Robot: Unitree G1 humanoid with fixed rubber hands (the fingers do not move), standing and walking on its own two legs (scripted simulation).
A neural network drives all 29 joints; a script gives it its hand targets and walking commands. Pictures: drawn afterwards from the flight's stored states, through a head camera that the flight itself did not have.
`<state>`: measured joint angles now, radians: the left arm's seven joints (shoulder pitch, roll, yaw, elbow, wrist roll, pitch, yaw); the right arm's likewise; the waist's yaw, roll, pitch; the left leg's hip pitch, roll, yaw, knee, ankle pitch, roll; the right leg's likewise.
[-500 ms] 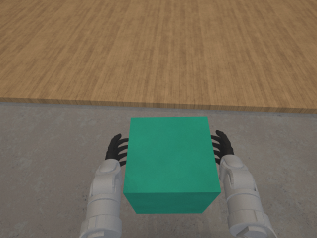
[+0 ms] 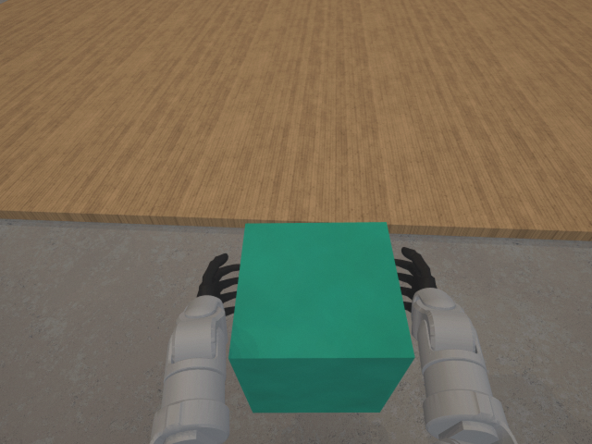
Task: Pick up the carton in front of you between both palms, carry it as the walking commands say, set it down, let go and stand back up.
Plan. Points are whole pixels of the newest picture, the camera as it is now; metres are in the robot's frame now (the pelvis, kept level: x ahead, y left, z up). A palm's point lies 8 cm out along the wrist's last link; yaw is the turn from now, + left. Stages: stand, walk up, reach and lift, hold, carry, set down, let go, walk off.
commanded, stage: reach and lift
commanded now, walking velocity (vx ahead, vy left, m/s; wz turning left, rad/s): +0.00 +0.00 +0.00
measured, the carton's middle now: (316, 322) +0.31 +0.00 -0.04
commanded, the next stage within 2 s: hold in 0.70 s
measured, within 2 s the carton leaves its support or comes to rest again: neither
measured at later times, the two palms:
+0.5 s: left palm (211, 296) +0.31 +0.15 +0.04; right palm (423, 288) +0.31 -0.15 +0.04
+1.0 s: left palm (207, 299) +0.29 +0.15 +0.05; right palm (429, 292) +0.30 -0.15 +0.05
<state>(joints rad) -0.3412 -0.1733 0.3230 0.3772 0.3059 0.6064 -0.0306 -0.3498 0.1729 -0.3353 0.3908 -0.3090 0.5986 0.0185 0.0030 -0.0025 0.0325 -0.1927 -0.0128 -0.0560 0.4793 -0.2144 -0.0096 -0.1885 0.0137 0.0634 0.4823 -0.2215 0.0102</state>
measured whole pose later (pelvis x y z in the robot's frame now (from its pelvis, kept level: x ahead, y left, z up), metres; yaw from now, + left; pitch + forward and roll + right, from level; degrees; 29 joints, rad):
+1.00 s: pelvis +0.01 +0.00 +0.01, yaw +0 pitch -8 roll +0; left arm -0.24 -0.15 0.20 0.19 0.26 0.76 -0.02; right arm -0.25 0.15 -0.22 0.21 -0.27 0.76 0.01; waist 0.00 0.00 0.05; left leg -0.03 -0.01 -0.06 0.35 -0.18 -0.01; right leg -0.03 0.01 0.06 0.36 -0.19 0.01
